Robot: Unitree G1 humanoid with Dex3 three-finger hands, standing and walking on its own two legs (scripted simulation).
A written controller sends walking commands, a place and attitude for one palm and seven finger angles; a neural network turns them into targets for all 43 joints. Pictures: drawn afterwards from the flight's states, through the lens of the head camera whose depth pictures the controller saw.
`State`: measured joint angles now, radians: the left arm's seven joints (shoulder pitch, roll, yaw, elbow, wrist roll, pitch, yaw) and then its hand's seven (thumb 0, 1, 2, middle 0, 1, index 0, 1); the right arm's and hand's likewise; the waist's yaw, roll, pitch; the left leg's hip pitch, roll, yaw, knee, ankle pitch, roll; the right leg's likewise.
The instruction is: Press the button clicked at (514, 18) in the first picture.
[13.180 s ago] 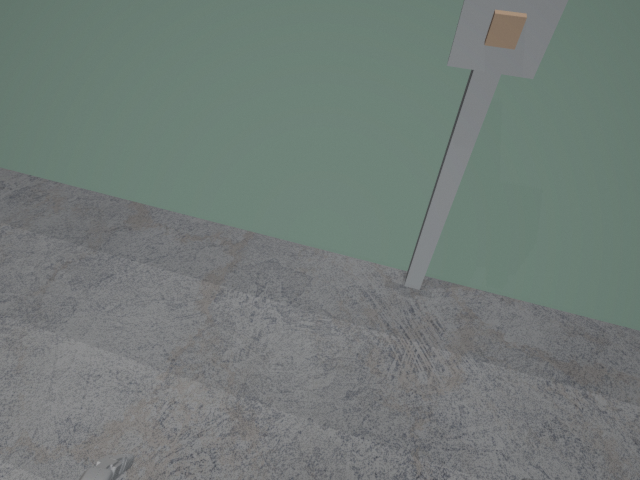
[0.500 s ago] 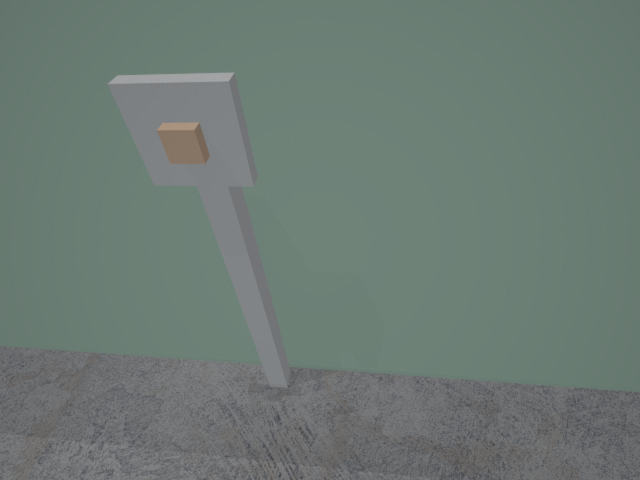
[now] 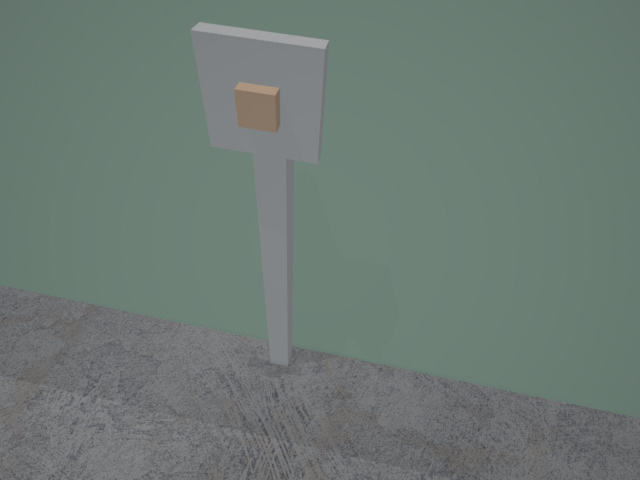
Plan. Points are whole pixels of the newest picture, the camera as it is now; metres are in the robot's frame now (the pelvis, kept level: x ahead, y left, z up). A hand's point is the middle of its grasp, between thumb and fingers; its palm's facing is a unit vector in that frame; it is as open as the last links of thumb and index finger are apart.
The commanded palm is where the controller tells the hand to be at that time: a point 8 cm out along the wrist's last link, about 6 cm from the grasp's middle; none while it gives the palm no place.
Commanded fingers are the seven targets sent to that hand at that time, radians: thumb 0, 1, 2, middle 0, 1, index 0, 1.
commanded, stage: come to a stop and stand still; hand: left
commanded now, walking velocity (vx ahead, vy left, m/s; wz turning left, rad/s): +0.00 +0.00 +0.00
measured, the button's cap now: (259, 106) +0.56 +0.16 +0.18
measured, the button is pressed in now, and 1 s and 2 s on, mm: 0 0 0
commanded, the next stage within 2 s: look again from close up in 0.30 s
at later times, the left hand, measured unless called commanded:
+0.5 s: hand out of the picture +0.03 +0.19 -0.18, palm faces -0.02 -0.98 -0.22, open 7.3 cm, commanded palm none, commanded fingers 0.00 0.90 0.90 -0.20 -0.30 -0.20 -0.30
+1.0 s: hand out of the picture -0.03 +0.15 -0.18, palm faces +0.03 -0.99 -0.17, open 7.3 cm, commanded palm none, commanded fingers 0.00 0.90 0.90 -0.20 -0.30 -0.20 -0.30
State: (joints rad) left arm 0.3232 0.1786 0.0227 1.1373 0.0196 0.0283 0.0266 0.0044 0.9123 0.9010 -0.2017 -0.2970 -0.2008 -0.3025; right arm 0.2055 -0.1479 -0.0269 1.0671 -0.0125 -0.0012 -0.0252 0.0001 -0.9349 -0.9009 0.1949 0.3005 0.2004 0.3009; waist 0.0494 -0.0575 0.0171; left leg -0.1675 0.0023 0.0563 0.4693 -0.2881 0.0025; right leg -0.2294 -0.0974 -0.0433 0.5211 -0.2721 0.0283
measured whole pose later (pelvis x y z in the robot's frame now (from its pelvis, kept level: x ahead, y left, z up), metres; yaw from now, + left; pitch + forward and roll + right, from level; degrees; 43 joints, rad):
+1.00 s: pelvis -0.02 -0.01 +0.00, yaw +0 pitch -2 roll +0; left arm 0.32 0.15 -0.01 1.09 0.01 0.00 0.02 0.00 0.91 0.90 -0.20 -0.30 -0.20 -0.30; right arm 0.30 -0.16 0.00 1.07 -0.02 0.00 -0.01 0.00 -0.91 -0.90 0.19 0.30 0.20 0.30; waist 0.00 -0.01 0.02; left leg -0.19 0.04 0.04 0.49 -0.26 -0.02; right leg -0.23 -0.06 -0.06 0.50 -0.23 0.03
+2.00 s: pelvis +0.03 +0.01 -0.01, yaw -5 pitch +1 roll +1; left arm 0.22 0.17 0.05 0.96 0.03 0.02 0.02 0.00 0.92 0.90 -0.20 -0.30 -0.20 -0.30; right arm 0.20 -0.17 -0.05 0.99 -0.03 0.01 -0.03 0.00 -0.91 -0.90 0.20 0.30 0.20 0.30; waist -0.01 0.01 0.05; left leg -0.37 0.03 0.12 0.53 -0.17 0.02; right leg -0.24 -0.03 -0.04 0.57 -0.35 0.00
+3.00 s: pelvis +0.00 +0.01 +0.00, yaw -4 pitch -1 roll -1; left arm 0.36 0.10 -0.02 1.11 0.02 -0.03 0.04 0.00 0.91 0.90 -0.20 -0.30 -0.20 -0.30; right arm 0.35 -0.13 0.00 1.07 -0.02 -0.01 -0.01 0.01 -0.91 -0.90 0.19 0.30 0.20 0.30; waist -0.02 0.04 0.00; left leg -0.28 0.01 0.04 0.55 -0.27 0.02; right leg -0.23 0.00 -0.09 0.52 -0.28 -0.03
